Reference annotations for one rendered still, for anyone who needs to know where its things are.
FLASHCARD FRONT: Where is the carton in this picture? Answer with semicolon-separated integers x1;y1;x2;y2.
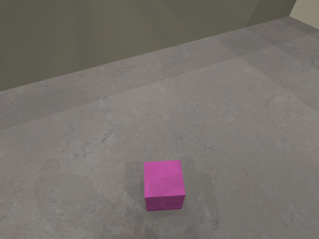
144;160;185;211

